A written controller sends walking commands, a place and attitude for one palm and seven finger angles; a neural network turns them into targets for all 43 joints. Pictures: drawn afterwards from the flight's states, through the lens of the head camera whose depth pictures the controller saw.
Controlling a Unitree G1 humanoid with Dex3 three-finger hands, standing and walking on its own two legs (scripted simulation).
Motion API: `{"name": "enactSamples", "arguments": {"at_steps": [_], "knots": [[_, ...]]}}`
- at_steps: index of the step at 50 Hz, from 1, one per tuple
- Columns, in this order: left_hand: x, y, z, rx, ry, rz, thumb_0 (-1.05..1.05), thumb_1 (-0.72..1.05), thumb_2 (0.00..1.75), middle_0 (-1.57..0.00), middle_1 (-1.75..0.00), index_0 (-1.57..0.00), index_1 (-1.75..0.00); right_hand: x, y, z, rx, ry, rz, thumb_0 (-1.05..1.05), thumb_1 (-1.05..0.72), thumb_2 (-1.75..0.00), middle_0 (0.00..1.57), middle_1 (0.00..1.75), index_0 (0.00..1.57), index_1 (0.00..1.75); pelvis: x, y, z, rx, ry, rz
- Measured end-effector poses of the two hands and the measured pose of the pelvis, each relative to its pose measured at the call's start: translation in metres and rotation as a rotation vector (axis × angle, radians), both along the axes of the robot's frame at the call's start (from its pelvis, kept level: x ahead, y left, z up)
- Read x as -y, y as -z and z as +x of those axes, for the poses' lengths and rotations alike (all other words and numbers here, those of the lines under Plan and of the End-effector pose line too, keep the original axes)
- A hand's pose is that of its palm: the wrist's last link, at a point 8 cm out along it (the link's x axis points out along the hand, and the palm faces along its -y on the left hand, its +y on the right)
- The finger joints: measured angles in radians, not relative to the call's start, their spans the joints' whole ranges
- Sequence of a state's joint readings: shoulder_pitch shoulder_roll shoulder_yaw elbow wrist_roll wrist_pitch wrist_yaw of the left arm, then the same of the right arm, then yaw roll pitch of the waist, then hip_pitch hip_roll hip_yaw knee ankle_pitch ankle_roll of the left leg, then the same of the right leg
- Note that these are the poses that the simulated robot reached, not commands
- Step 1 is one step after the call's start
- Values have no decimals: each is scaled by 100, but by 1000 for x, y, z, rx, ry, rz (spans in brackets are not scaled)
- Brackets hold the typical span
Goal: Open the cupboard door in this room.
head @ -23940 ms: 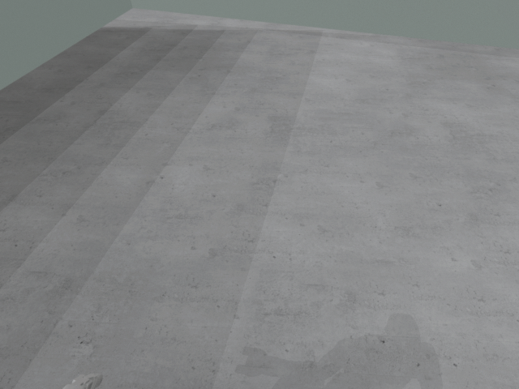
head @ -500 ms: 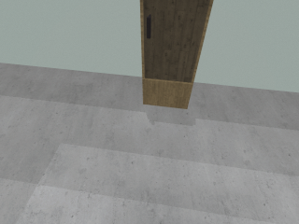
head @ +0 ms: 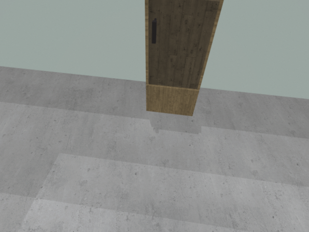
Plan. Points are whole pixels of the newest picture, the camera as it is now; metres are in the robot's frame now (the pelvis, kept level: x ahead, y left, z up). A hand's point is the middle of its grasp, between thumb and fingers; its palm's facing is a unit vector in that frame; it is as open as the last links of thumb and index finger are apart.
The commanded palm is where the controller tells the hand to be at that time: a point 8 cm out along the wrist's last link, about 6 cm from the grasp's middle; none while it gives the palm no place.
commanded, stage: stand and wait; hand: left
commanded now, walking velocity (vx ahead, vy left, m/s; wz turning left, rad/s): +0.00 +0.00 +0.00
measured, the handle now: (154, 30) +1.15 +0.09 -0.02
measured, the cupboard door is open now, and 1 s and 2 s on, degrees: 0 0 0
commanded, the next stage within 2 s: look at it before walking up in 0.02 s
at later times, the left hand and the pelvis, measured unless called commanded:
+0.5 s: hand out of the picture +0.01 +0.16 -0.18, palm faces +0.03 -0.98 -0.19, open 7.4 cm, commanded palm none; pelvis +0.02 -0.01 +0.00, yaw +0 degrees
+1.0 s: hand out of the picture +0.03 +0.14 -0.19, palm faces -0.03 -0.98 -0.19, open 7.4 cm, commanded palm none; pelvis +0.05 -0.03 -0.02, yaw -5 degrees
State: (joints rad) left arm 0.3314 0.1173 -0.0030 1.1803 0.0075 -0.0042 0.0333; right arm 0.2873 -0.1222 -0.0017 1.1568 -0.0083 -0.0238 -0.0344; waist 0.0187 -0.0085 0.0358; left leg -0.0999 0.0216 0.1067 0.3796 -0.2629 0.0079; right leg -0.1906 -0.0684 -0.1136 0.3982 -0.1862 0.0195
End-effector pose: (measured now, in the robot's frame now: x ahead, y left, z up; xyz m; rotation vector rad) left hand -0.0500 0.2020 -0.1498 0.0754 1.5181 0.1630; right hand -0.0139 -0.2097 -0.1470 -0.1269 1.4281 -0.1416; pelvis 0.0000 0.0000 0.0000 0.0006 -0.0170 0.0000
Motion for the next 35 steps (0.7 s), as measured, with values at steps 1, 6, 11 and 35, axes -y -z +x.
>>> {"name": "enactSamples", "arguments": {"at_steps": [1, 6, 11, 35], "knots": [[0, 0, 4, 7, 3, 1, 1, 90, 90, -20, -29, -20, -30, -1, 0, -1, -3, 3, 3, 1, -92, -90, 20, 30, 20, 30, 0, 0, 1, 0, 1, 0], [-1, 1, 28, 54, 20, 7, 1, 90, 90, -20, -29, -20, -30, -7, 2, -3, -14, 19, 19, 0, -91, -90, 20, 30, 20, 30, 0, 1, 6, -1, 3, 0], [-7, 1, 44, 75, 38, 28, 2, 92, 90, -20, -29, -20, -30, -10, 4, -3, -16, 35, 29, 0, -91, -90, 20, 30, 20, 30, 2, 1, 11, -2, 6, 0], [1, 0, 49, 77, 36, 24, 1, 91, 90, -20, -29, -20, -30, 11, 1, 13, 2, 24, -3, 0, -91, -90, 20, 30, 20, 30, 10, 1, 17, -2, 6, -2]]}}
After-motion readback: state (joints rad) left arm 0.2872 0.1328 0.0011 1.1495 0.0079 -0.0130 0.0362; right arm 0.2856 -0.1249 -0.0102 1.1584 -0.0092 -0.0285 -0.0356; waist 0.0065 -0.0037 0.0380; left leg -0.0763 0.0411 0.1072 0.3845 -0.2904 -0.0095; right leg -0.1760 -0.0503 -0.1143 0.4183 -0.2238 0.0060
